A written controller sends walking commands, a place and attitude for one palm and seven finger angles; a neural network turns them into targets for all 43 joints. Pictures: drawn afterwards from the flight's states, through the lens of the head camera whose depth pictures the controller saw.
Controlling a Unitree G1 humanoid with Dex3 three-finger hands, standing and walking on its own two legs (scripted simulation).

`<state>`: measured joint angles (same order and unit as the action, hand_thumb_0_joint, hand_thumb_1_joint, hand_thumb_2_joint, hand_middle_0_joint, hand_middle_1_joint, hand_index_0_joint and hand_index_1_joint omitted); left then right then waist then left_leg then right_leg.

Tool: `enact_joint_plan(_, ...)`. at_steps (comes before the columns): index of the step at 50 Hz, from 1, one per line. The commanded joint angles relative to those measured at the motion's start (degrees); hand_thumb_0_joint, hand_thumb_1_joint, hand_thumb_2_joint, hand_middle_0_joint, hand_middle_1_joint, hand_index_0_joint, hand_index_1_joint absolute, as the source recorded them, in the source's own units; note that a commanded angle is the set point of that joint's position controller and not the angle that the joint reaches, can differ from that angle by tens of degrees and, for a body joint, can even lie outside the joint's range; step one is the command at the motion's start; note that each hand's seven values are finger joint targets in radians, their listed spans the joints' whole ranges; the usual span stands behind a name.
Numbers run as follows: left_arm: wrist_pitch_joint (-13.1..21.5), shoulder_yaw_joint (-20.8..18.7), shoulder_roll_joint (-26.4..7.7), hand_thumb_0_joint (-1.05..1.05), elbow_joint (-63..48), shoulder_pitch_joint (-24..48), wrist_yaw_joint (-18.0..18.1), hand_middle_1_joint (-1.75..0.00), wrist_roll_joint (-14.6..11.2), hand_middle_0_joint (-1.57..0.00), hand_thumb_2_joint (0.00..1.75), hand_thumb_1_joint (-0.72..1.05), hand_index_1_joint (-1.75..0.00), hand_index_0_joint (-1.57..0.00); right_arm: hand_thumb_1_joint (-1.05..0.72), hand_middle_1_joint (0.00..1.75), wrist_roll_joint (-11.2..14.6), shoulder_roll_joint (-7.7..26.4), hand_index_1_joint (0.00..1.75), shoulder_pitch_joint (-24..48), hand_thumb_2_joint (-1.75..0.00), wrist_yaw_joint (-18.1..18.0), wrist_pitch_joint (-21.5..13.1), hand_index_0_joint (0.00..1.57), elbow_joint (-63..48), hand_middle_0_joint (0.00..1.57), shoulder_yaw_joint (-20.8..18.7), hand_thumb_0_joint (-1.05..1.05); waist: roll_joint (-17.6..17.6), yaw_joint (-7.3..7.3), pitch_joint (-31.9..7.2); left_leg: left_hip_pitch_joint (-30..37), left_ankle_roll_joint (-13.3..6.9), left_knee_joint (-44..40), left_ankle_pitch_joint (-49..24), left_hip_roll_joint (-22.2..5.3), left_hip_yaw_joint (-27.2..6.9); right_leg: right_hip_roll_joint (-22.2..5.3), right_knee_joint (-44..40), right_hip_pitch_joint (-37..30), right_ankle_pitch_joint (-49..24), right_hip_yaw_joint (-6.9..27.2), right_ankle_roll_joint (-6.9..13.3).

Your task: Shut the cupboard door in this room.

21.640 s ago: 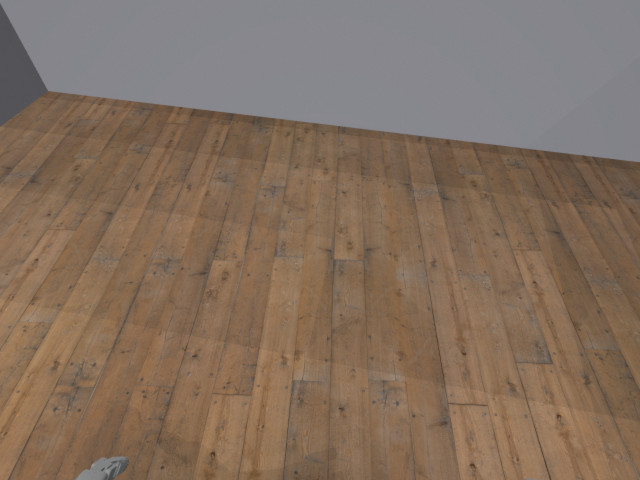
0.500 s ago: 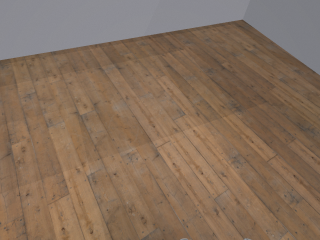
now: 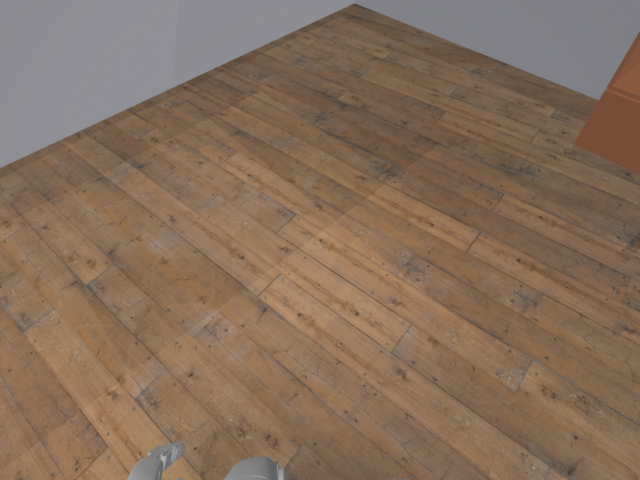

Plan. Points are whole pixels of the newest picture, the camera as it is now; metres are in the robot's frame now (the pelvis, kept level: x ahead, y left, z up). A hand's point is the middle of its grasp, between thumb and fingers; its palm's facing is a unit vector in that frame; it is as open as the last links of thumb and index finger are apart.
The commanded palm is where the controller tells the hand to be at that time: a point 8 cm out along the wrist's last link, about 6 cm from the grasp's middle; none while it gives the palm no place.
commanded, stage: turn or walk to find it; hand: left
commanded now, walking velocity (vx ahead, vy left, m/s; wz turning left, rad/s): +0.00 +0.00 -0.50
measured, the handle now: out of the picture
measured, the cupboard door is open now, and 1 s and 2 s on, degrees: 88 88 88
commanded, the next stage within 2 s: none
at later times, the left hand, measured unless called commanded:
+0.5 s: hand out of the picture +0.09 +0.23 -0.16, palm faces -0.18 -0.96 -0.21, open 7.4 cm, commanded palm none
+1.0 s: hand out of the picture +0.13 +0.12 -0.14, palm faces -0.45 -0.86 -0.24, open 7.4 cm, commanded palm none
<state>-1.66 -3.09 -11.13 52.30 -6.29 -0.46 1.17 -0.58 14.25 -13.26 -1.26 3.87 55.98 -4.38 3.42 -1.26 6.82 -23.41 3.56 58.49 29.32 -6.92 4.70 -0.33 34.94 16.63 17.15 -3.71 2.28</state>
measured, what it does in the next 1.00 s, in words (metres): steps on the spot, turning right: left foot, then right foot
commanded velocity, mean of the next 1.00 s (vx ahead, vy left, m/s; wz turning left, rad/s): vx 0.10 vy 0.00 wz -0.50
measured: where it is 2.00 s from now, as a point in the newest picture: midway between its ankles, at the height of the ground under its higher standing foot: (416, 444)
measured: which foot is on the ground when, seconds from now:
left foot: up 0.00-0.36, down 0.38-0.80, up 0.82-1.00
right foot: down 0.00-0.38, up 0.40-0.78, down 0.80-1.00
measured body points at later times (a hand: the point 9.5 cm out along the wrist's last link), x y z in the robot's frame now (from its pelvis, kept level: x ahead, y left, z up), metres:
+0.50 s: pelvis -0.02 +0.03 +0.01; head +0.02 +0.05 +0.46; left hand +0.10 +0.28 -0.15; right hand +0.01 -0.23 -0.12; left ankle +0.00 +0.14 -0.73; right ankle -0.04 -0.09 -0.66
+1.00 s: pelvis -0.02 -0.02 +0.01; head -0.01 -0.06 +0.46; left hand +0.15 +0.16 -0.12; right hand -0.11 -0.28 -0.14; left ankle +0.06 +0.11 -0.65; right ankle -0.07 -0.10 -0.73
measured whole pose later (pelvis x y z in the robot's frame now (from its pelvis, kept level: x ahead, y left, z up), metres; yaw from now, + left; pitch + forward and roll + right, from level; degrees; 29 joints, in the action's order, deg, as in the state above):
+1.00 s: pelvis -0.02 -0.02 +0.01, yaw -29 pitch +0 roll +1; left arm 0.6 -2.5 -10.4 54.9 -12.7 -1.2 1.2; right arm -1.7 15.2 -13.2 1.1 2.3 55.4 -4.4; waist 2.2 -0.4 3.6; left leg -29.2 4.7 60.9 18.4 -7.0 3.4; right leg 0.8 25.5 11.0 14.4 -1.2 2.6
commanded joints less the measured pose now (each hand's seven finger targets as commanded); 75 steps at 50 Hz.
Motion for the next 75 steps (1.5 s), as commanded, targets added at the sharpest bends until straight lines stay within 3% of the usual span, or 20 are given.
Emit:
enact_joint_plan(1, 0.59, -2.76, -11.89, 0.00, -3.23, -1.13, 1.34, -0.30, -0.21, -0.20, 0.90, 0.90, -0.30, -0.20, -0.90, 0.30, -0.72, 4.35, 0.30, 1.23, -0.90, 0.16, -1.62, 0.20, -5.00, 0.20, -0.42, 0.00, -10.92, 1.52, -7.77, -7.41, 0.86, 6.10, -5.98, 0.20, -3.74, -13.85, -15.72, -7.24, -19.20, 16.10, 6.87)
enact_joint_plan(13, 0.32, -3.39, -13.82, 0.00, -2.43, -3.75, 0.78, -0.30, 0.27, -0.20, 0.90, 0.90, -0.30, -0.20, -0.90, 0.30, 0.10, 4.30, 0.30, 3.53, -0.90, -0.23, -2.73, 0.20, -7.16, 0.20, 0.32, 0.00, -11.91, 2.87, -10.01, 0.06, 0.07, -13.82, -4.07, 4.09, -3.40, -11.67, -15.62, -7.26, -15.50, 24.76, 8.57)
enact_joint_plan(17, -0.35, -3.19, -12.76, 0.00, -3.02, -0.66, 0.74, -0.30, -0.46, -0.20, 0.90, 0.90, -0.30, -0.20, -0.90, 0.30, 0.47, 4.84, 0.30, -3.94, -0.90, -0.94, -3.91, 0.20, -5.23, 0.20, 0.33, 0.00, -10.14, -0.99, -11.90, 16.61, -1.33, -34.56, -14.25, 4.59, -2.87, -7.24, -9.83, 1.50, -14.14, 23.71, 3.59)
enact_joint_plan(19, -0.67, -2.18, -7.32, 0.00, -4.54, -2.29, -0.09, -0.30, -0.84, -0.20, 0.90, 0.90, -0.30, -0.20, -0.90, 0.30, -0.51, 12.55, 0.30, -3.04, -0.90, -0.98, -4.25, 0.20, -6.72, 0.20, -0.97, 0.00, 13.83, -0.50, -9.13, 22.37, -8.41, -45.80, -14.60, -16.03, -23.64, 4.86, 9.85, 18.23, 11.44, 9.92, -2.57)
enact_joint_plan(20, -1.28, -2.52, -8.84, 0.00, -4.59, -1.32, -0.02, -0.30, 0.05, -0.20, 0.90, 0.90, -0.30, -0.20, -0.90, 0.30, -0.63, 13.39, 0.30, -1.22, -0.90, -1.13, -4.03, 0.20, -7.11, 0.20, -1.20, 0.00, 14.53, -1.06, -7.59, 16.59, -11.50, -46.31, -16.67, -21.13, -25.13, 2.61, 21.88, 18.59, 15.46, 8.71, -4.25)
enact_joint_plan(24, -1.27, -3.21, -8.18, 0.00, -2.11, -3.72, -1.25, -0.30, 0.23, -0.20, 0.90, 0.90, -0.30, -0.20, -0.90, 0.30, -0.87, 7.26, 0.30, 4.14, -0.90, -1.05, -4.60, 0.20, -8.37, 0.20, 0.01, 0.00, 4.13, 2.44, -5.44, 13.56, -9.87, -41.35, -29.94, -10.38, -7.77, 0.31, 34.36, 16.58, 6.14, 6.15, -5.81)
enact_joint_plan(33, -1.00, -1.57, -5.41, 0.00, -3.93, 2.48, -1.40, -0.30, -0.13, -0.20, 0.90, 0.90, -0.30, -0.20, -0.90, 0.30, -0.92, 8.59, 0.30, -3.53, -0.90, -0.27, -4.09, 0.20, -4.19, 0.20, -1.82, 0.00, 7.93, -1.90, -6.60, 19.58, -11.26, -35.65, -42.54, -12.46, -1.94, -1.79, 14.14, 10.42, 9.78, -0.51, -6.10)
enact_joint_plan(38, 0.41, -1.91, -7.27, 0.00, -1.24, -6.13, -1.10, -0.30, -0.09, -0.20, 0.90, 0.90, -0.30, -0.20, -0.90, 0.30, -0.67, 9.13, 0.30, -1.63, -0.90, 0.39, -3.67, 0.20, -3.90, 0.20, -2.12, 0.00, 5.00, 2.49, -11.31, 12.92, -5.71, -24.12, -30.51, -11.37, 3.40, -0.23, -8.89, -8.40, -3.05, -3.38, -3.20)
enact_joint_plan(40, 1.39, -3.94, -17.94, 0.00, 1.48, -14.25, 0.02, -0.30, 0.02, -0.20, 0.90, 0.90, -0.30, -0.20, -0.90, 0.30, -0.34, 1.88, 0.30, 3.09, -0.90, 1.00, -3.44, 0.20, -8.44, 0.20, 0.30, 0.00, -23.67, 7.48, -10.72, -16.69, 0.73, 0.08, 10.45, 0.48, 6.19, -22.13, -18.95, -24.65, -9.21, 28.49, 6.33)
enact_joint_plan(41, 1.06, -4.47, -18.00, 0.00, 1.19, -15.55, 0.73, -0.30, -0.79, -0.20, 0.90, 0.90, -0.30, -0.20, -0.90, 0.30, -0.36, 5.22, 0.30, 6.11, -0.90, 0.47, -2.43, 0.20, -9.43, 0.20, 0.12, 0.00, -23.00, 8.83, -10.09, -17.01, -0.13, 5.09, 8.24, -0.32, -2.85, -23.13, -23.02, -18.25, 1.24, 32.48, 8.66)
enact_joint_plan(43, 1.34, -3.66, -14.07, 0.00, 0.33, -10.12, 0.83, -0.30, -0.60, -0.20, 0.90, 0.90, -0.30, -0.20, -0.90, 0.30, -0.84, 6.04, 0.30, 8.90, -0.90, 1.23, -2.89, 0.20, -8.51, 0.20, -0.46, 0.00, -13.44, 6.22, -2.78, -19.02, -0.62, 8.75, -1.63, -1.73, -5.08, -19.55, -24.72, -11.57, 16.74, 30.08, 9.41)
enact_joint_plan(47, 3.52, -2.38, -11.38, 0.00, -0.23, -7.04, 0.24, -0.30, -0.25, -0.20, 0.90, 0.90, -0.30, -0.20, -0.90, 0.30, -1.43, 4.85, 0.30, 2.96, -0.90, 2.22, -3.46, 0.20, -5.45, 0.20, -0.57, 0.00, -11.08, 2.28, -4.30, -12.02, 1.19, 3.13, -11.86, -1.12, -2.23, -12.50, -23.32, -8.41, 4.46, 17.90, 6.30)
enact_joint_plan(57, 4.97, -2.25, -11.43, 0.00, 2.92, -12.87, 0.23, -0.30, 0.11, -0.20, 0.90, 0.90, -0.30, -0.20, -0.90, 0.30, -0.99, 4.06, 0.30, 10.53, -0.90, 2.72, -5.33, 0.20, -9.67, 0.20, -0.01, 0.00, -10.79, 4.16, -3.01, -13.82, 1.34, -11.36, -13.87, 0.27, -2.46, -12.41, -22.65, -13.32, -1.06, 21.19, 8.64)
enact_joint_plan(60, 4.74, -2.43, -11.87, 0.00, 3.22, -12.06, 0.37, -0.30, 0.21, -0.20, 0.90, 0.90, -0.30, -0.20, -0.90, 0.30, -0.61, 3.49, 0.30, 10.71, -0.90, 2.56, -6.22, 0.20, -10.09, 0.20, 0.33, 0.00, -11.43, 3.73, -3.53, -4.95, 0.40, -19.59, -12.19, 1.78, -2.09, -12.32, -19.61, -9.84, -5.73, 21.74, 8.19)
enact_joint_plan(63, 4.42, -2.72, -11.43, 0.00, 2.83, -7.93, 0.24, -0.30, -0.22, -0.20, 0.90, 0.90, -0.30, -0.20, -0.90, 0.30, -0.50, 5.84, 0.30, -0.13, -0.90, 1.54, -7.36, 0.20, -6.40, 0.20, -0.21, 0.00, -6.73, -1.71, -7.06, 16.35, -0.10, -31.89, -17.55, 3.30, -0.88, -7.19, -9.29, -0.41, -7.34, 17.82, 4.71)
enact_joint_plan(64, 4.25, -2.23, -8.24, 0.00, 2.01, -8.87, -0.17, -0.30, -0.52, -0.20, 0.90, 0.90, -0.30, -0.20, -0.90, 0.30, -0.98, 10.41, 0.30, -7.56, -0.90, 0.65, -7.95, 0.20, -4.10, 0.20, -1.15, 0.00, 2.97, -4.35, -11.86, 30.16, -1.99, -35.98, -12.33, -3.73, -8.48, -1.88, 3.44, 7.92, -4.73, 13.67, 2.44)
enact_joint_plan(65, 4.34, -1.46, -4.78, 0.00, 1.30, -10.91, -0.83, -0.30, -0.94, -0.20, 0.90, 0.90, -0.30, -0.20, -0.90, 0.30, -1.73, 16.17, 0.30, -14.34, -0.90, 0.44, -7.99, 0.20, -2.58, 0.20, -2.41, 0.00, 17.83, -5.72, -16.57, 39.67, -6.90, -41.08, -7.14, -20.37, -26.82, 3.59, 21.24, 20.52, 15.62, 4.43, -0.79)
enact_joint_plan(66, 4.42, -1.52, -6.54, 0.00, 0.76, -9.24, -0.65, -0.30, -0.36, -0.20, 0.90, 0.90, -0.30, -0.20, -0.90, 0.30, -1.31, 15.40, 0.30, -14.87, -0.90, 0.38, -7.31, 0.20, -2.38, 0.20, -1.90, 0.00, 15.55, -6.26, -15.89, 35.31, -9.69, -45.02, -0.29, -23.75, -32.23, 1.40, 30.53, 23.09, 16.44, 6.89, -0.75)
enact_joint_plan(69, 3.89, -1.82, -6.03, 0.00, 1.74, -4.09, -1.92, -0.30, 0.47, -0.20, 0.90, 0.90, -0.30, -0.20, -0.90, 0.30, -1.24, 6.96, 0.30, -7.03, -0.90, 0.47, -7.74, 0.20, -3.20, 0.20, 0.27, 0.00, 3.82, -2.19, -2.95, 18.33, -8.15, -47.82, -5.68, -17.15, -18.78, -4.83, 36.49, 22.42, 3.84, 5.75, -1.15)
enact_joint_plan(75, 1.66, -1.47, -1.95, 0.00, 2.39, -5.89, -1.86, -0.30, 0.83, -0.20, 0.90, 0.90, -0.30, -0.20, -0.90, 0.30, -0.73, 1.76, 0.30, -9.66, -0.90, 0.05, -9.31, 0.20, 0.02, 0.20, 0.79, 0.00, 2.78, 1.12, -2.91, 18.22, -6.54, -46.09, -31.22, -11.32, 0.05, -5.20, 36.33, 23.81, -6.63, 3.45, -3.17)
